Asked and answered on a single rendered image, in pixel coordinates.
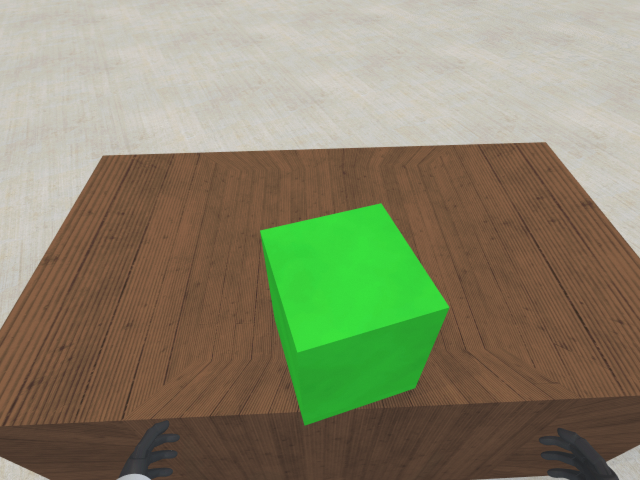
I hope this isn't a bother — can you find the left robot hand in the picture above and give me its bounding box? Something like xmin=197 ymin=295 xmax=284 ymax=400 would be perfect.
xmin=119 ymin=420 xmax=180 ymax=479

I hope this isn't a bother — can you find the right robot hand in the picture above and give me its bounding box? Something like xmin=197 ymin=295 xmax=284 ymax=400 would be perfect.
xmin=539 ymin=428 xmax=619 ymax=480

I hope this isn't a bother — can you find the pedestal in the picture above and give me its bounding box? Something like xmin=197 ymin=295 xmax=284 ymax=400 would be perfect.
xmin=0 ymin=142 xmax=640 ymax=480

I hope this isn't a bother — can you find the carton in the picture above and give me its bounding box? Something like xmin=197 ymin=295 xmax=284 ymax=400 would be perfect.
xmin=260 ymin=203 xmax=450 ymax=426

